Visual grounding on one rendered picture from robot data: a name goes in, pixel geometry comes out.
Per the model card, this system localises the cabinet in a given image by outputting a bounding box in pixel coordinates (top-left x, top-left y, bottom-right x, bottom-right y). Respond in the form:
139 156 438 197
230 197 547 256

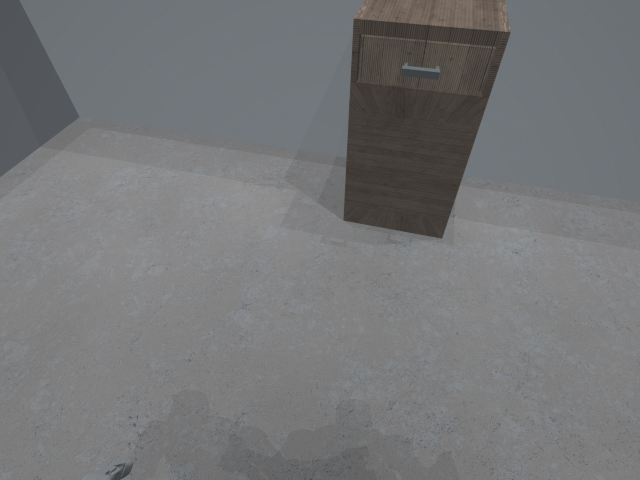
343 0 511 239

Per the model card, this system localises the robot left hand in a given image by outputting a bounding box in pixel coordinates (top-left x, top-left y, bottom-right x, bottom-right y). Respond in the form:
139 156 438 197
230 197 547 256
82 460 133 480

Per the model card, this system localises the handle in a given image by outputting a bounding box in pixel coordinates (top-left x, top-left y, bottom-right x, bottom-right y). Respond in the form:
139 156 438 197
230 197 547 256
401 63 440 80

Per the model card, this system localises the drawer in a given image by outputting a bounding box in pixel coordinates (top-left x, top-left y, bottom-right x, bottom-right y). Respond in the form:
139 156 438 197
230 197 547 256
358 34 496 95

